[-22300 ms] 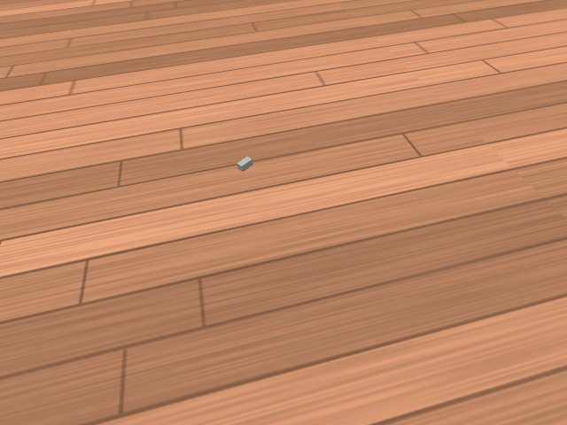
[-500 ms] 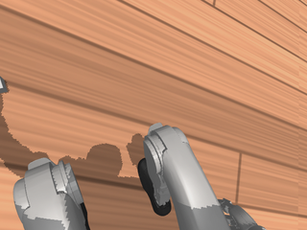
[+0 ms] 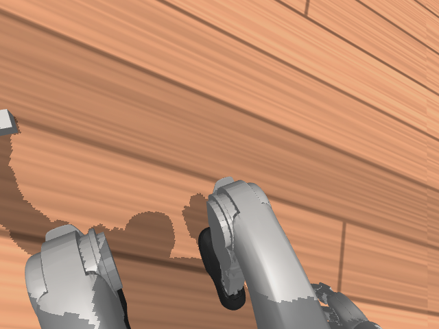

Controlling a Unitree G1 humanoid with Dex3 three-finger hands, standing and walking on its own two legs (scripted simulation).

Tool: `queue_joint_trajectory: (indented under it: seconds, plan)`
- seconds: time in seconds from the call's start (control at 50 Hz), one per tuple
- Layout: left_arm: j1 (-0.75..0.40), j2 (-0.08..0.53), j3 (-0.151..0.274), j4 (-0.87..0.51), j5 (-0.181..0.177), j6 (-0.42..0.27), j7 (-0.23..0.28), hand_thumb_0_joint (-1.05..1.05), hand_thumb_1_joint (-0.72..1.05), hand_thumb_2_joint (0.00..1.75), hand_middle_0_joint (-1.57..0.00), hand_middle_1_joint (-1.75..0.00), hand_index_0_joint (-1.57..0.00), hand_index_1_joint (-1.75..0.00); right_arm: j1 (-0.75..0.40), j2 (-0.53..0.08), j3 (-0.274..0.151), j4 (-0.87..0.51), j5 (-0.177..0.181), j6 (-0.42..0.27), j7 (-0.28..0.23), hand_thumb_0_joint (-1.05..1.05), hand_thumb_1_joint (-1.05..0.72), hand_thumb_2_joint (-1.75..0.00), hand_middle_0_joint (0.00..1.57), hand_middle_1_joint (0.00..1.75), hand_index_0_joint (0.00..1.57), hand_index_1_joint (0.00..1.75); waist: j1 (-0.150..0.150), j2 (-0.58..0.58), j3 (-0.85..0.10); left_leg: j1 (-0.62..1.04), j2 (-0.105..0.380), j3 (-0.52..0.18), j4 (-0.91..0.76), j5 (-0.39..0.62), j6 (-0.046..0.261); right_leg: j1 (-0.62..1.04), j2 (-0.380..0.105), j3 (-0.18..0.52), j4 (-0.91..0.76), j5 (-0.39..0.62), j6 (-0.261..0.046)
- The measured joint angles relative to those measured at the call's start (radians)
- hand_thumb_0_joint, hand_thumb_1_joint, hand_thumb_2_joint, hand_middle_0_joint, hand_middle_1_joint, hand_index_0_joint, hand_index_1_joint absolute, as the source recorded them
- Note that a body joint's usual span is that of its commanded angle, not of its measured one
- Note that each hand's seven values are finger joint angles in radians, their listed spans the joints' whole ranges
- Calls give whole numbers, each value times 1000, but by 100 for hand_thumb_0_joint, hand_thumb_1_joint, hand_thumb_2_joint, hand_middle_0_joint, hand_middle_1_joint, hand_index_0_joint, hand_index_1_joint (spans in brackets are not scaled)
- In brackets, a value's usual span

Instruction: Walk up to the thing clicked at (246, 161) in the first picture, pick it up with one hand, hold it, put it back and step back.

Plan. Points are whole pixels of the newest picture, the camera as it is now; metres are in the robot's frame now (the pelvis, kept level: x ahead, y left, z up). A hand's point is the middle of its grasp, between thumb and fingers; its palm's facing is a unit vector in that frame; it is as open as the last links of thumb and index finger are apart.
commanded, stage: rise first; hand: left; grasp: from above
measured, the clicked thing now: out of the picture +0.53 +0.32 -0.31
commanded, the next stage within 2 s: none
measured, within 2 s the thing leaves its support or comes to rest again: neither
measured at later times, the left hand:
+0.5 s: hand out of the picture +0.48 +0.35 -0.18, palm faces -0.47 -0.06 -0.88, open 11.9 cm
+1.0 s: hand out of the picture +0.48 +0.35 -0.18, palm faces -0.47 -0.06 -0.88, open 11.8 cm
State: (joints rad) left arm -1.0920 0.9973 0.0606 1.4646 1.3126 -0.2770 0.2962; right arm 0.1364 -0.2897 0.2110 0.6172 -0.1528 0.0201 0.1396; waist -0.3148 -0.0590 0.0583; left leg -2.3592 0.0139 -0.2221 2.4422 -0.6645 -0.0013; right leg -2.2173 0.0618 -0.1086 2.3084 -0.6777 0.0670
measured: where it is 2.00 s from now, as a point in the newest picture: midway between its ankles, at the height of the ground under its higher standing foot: (175, 305)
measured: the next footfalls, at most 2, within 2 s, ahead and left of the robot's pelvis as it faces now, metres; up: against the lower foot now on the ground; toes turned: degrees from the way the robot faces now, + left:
none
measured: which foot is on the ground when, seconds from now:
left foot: down 0.00-1.00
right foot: down 0.00-1.00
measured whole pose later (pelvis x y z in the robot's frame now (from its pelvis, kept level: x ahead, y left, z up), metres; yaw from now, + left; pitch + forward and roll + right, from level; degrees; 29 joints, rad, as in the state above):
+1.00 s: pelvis +0.00 +0.00 +0.00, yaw +0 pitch +32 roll -14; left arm -1.09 0.99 0.06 1.45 1.30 -0.26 0.28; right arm 0.15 -0.30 0.22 0.59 -0.15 0.02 0.13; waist -0.32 -0.05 0.07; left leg -2.37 0.01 -0.22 2.44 -0.65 0.00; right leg -2.23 0.06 -0.11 2.31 -0.67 0.07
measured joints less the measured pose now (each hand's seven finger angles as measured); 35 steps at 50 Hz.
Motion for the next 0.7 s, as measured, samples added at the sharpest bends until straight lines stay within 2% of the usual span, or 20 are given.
queue_joint_trajectory:
  seconds: [0.46, 0.7]
  plan:
    - [0, 2, 2, -6, -1, 4, -15, 0, -17, 71, -42, -67, -42, -68, 17, -5, 6, -14, 2, 5, -11, -1, -91, -90, 20, 30, 20, 30, -7, 2, 5, -7, -2, 2, -3, 12, 2, -6, -2, 0, -3, 10, -2]
    - [-7, 4, 2, -9, 6, 4, -4, 0, -15, 70, -43, -64, -43, -65, 15, -9, 7, -18, -2, -3, -10, 0, -90, -90, 20, 30, 20, 30, -9, -3, 7, -11, -2, -2, 2, 13, 0, -10, -1, -3, 1, 12, -3]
